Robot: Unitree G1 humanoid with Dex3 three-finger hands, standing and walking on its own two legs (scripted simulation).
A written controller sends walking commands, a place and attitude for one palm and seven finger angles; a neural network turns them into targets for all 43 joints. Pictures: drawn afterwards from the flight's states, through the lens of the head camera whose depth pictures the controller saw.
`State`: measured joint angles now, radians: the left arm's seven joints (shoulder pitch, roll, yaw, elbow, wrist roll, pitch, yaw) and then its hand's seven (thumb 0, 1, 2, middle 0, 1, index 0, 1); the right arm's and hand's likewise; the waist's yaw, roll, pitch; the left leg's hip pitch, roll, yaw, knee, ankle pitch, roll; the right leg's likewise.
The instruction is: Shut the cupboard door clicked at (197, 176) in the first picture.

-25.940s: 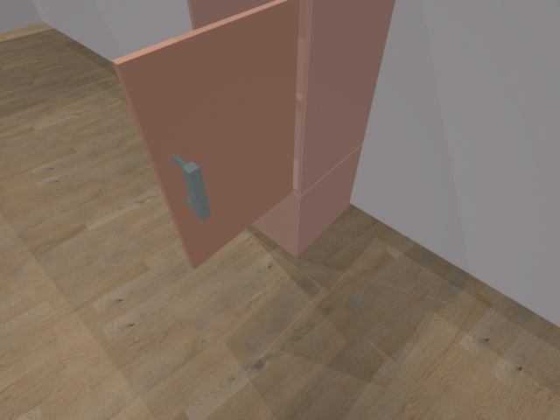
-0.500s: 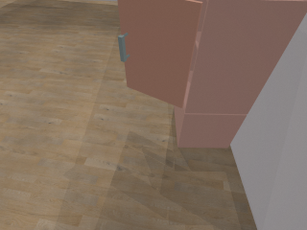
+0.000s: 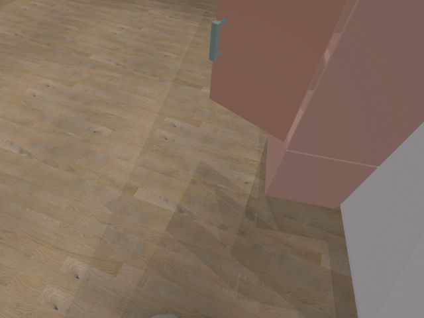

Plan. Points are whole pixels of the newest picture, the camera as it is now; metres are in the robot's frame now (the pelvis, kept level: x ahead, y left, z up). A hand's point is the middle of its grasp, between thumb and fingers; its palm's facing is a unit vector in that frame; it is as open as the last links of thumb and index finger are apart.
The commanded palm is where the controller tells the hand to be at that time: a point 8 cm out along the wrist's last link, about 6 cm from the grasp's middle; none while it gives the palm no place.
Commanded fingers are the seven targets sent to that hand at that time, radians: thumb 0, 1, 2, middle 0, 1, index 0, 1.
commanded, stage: walk to a spot facing it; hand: left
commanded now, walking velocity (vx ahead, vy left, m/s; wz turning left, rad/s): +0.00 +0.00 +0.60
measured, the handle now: (218, 39) +1.04 +0.02 -0.01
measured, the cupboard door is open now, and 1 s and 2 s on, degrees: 61 61 61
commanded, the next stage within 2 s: turn to face it in 1.94 s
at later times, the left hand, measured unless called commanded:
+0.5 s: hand out of the picture +0.03 +0.18 -0.14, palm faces +0.27 -0.91 -0.31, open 7.4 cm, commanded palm none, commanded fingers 0.00 0.90 0.90 -0.20 -0.30 -0.20 -0.30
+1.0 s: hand out of the picture -0.05 +0.21 -0.15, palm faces +0.58 -0.78 -0.23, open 7.4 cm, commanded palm none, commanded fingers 0.00 0.90 0.90 -0.20 -0.30 -0.20 -0.30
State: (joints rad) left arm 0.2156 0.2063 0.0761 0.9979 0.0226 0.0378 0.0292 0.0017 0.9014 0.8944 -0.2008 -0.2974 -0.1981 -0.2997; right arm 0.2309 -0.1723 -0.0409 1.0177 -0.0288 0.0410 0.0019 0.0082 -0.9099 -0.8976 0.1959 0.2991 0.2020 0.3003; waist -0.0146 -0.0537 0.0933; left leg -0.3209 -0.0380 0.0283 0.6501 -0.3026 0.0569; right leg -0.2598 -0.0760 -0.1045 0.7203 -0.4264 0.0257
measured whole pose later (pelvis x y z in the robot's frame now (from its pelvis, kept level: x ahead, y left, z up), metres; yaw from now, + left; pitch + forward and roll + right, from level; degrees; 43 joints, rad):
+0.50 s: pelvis +0.00 -0.05 +0.01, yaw +17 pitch +2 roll +0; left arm 0.17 0.22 0.06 0.88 0.03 0.03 0.03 0.00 0.90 0.89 -0.20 -0.30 -0.20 -0.30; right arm 0.22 -0.26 -0.10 0.94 -0.03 0.07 0.00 0.01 -0.91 -0.90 0.20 0.30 0.20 0.30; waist -0.03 0.04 0.07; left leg -0.50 -0.11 -0.13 0.88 -0.43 -0.02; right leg -0.24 -0.02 -0.02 0.52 -0.31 0.00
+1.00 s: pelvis +0.03 +0.00 +0.01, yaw +35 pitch +0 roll +0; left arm 0.24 0.26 0.09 0.91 0.03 0.04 -0.03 0.01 0.90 0.89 -0.20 -0.30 -0.19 -0.30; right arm 0.24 -0.20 -0.03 0.90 -0.04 -0.01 0.00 0.01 -0.91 -0.90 0.20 0.30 0.20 0.30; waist -0.01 -0.04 0.07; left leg -0.21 -0.03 -0.02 0.49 -0.28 0.04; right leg -0.51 -0.10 -0.05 1.05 -0.37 0.06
